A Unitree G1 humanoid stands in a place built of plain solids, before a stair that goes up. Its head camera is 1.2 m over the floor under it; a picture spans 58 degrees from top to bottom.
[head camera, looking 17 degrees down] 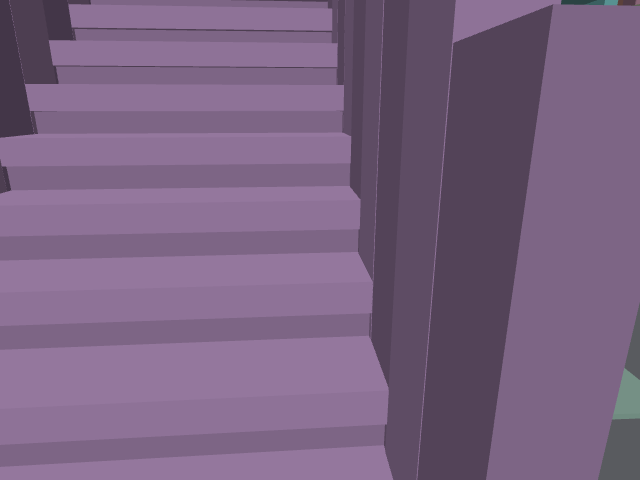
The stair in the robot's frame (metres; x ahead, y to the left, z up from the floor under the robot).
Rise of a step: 0.18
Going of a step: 0.24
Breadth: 1.25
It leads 4 degrees to the left of straight ahead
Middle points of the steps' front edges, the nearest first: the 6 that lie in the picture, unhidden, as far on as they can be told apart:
0.84 0.44 0.55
1.08 0.46 0.74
1.31 0.48 0.92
1.55 0.49 1.10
1.78 0.51 1.29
2.02 0.53 1.47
